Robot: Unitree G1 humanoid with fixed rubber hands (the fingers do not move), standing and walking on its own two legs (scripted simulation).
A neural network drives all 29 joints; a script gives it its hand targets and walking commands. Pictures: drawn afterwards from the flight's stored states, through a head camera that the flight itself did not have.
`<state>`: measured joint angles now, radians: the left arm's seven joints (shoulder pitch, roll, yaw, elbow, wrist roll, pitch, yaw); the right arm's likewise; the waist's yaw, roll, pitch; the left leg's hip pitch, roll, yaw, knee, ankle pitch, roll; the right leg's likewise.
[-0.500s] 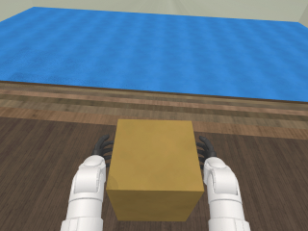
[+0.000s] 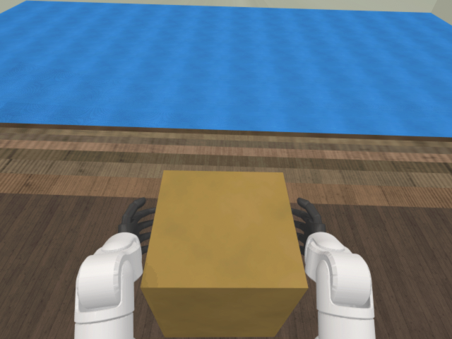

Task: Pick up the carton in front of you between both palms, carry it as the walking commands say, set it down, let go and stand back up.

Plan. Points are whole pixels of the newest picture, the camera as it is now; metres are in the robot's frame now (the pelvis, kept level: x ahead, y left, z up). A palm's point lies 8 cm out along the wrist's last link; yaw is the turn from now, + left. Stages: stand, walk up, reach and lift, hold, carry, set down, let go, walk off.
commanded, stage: carry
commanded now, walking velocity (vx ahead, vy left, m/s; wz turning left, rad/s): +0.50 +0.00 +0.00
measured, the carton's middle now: (221, 257) +0.27 +0.01 +0.01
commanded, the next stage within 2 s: none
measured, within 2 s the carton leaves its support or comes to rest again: neither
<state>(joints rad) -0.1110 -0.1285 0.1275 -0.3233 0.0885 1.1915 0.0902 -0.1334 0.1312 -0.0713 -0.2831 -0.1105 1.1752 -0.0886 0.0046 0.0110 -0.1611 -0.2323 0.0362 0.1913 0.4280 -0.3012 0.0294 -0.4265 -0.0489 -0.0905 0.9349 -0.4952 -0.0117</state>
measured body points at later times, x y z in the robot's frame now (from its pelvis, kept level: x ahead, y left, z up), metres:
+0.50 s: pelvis +0.30 -0.04 +0.01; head +0.31 -0.06 +0.46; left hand +0.57 +0.13 +0.09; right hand +0.59 -0.17 +0.08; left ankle +0.39 +0.10 -0.69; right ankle +0.22 -0.11 -0.74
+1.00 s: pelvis +0.62 +0.00 +0.00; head +0.64 +0.01 +0.45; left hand +0.96 +0.15 +0.10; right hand +0.96 -0.15 +0.10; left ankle +0.56 +0.07 -0.74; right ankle +0.74 -0.14 -0.68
